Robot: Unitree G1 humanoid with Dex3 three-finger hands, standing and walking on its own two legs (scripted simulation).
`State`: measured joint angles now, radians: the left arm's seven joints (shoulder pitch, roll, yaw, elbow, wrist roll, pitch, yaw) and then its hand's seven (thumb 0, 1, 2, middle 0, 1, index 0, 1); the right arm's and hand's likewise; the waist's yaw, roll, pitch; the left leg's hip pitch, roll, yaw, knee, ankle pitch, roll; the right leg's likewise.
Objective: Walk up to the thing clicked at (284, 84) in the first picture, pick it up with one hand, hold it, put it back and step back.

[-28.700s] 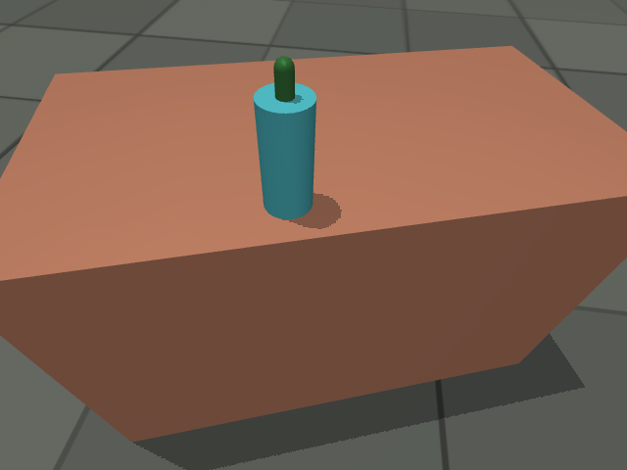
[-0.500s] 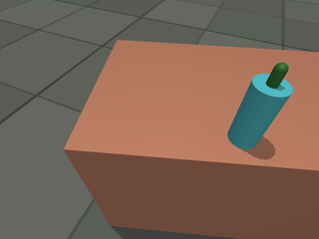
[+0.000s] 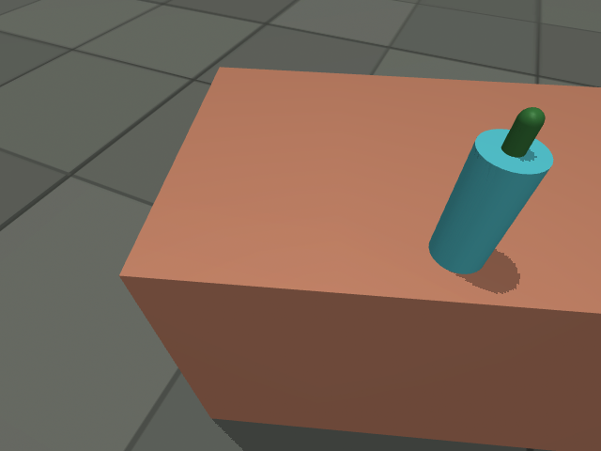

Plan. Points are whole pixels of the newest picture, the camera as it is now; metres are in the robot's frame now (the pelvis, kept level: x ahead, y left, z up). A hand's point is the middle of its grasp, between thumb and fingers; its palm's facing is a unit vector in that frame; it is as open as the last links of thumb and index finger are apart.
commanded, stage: step back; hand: right
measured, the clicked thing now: (488, 194) +0.42 -0.23 +0.14
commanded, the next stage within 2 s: none
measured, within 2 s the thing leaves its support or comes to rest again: neither
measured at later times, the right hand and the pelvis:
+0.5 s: hand out of the picture -0.04 -0.19 -0.15, palm faces -0.05 +0.90 -0.43, open 7.4 cm; pelvis -0.09 +0.08 -0.01, yaw +0 degrees
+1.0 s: hand out of the picture -0.11 -0.20 -0.17, palm faces +0.00 +0.92 -0.40, open 7.4 cm; pelvis -0.20 +0.08 -0.01, yaw -3 degrees
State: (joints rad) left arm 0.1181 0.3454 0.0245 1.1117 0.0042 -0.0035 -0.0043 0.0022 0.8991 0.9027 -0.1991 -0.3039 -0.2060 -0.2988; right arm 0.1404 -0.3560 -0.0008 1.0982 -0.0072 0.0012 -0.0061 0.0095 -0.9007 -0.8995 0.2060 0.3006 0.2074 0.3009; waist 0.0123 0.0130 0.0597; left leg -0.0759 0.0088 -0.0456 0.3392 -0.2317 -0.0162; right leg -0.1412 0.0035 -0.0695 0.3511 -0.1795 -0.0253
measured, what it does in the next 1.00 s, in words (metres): walks backwards: left foot, then right foot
